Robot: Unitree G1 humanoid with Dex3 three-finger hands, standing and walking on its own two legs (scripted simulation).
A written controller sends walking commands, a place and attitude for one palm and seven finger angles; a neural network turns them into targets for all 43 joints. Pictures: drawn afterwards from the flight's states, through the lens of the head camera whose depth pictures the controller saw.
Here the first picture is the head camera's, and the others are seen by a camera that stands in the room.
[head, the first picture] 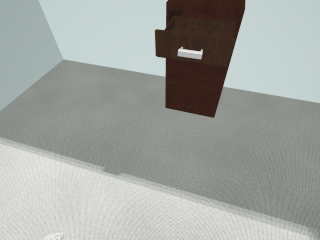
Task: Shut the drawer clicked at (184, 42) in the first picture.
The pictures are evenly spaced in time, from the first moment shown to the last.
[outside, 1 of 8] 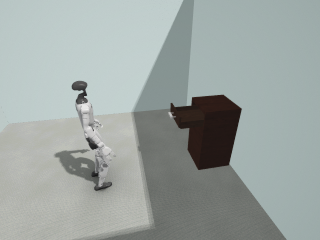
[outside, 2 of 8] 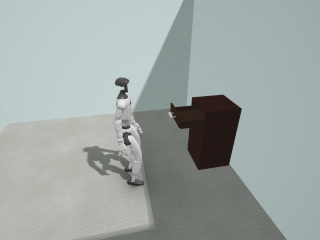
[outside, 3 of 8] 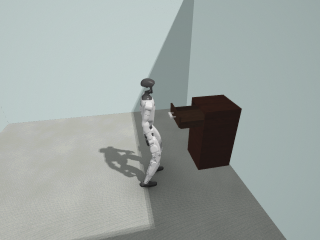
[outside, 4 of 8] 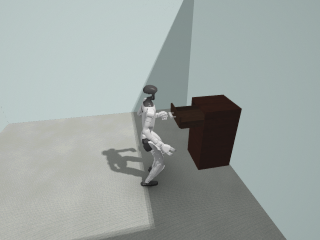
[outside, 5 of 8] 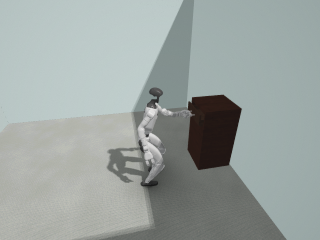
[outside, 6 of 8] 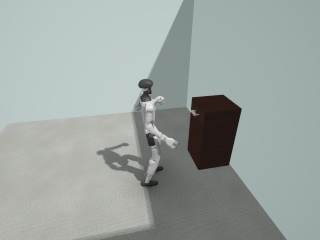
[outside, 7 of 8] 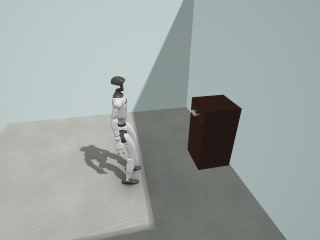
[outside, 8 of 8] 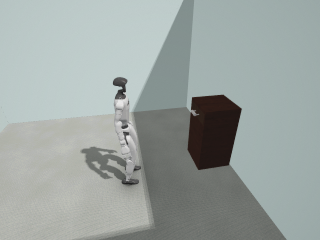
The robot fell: no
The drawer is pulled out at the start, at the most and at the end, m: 0.30 0.30 0.00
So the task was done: yes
